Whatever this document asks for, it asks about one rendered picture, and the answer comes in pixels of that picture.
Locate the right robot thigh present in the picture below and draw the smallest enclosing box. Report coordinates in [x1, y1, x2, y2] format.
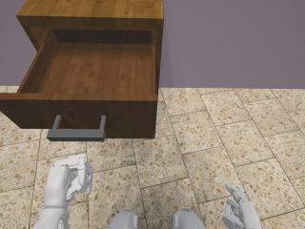
[173, 211, 206, 229]

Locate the left robot forearm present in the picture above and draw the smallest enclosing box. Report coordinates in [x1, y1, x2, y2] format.
[32, 206, 71, 229]

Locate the handle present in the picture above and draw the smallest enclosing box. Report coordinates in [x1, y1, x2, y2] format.
[47, 114, 107, 142]

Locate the right robot hand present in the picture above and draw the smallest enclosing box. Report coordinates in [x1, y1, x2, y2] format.
[223, 182, 262, 229]

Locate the left robot hand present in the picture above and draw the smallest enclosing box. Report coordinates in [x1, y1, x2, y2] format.
[44, 154, 93, 209]

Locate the left robot thigh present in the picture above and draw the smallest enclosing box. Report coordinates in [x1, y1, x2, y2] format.
[108, 211, 138, 229]

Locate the drawer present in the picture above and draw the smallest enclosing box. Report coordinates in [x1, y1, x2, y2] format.
[0, 27, 157, 130]

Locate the robot thigh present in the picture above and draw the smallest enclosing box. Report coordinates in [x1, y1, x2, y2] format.
[108, 211, 138, 229]
[173, 211, 206, 229]

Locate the cabinet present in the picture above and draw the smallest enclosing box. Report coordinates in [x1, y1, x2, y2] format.
[15, 0, 164, 139]

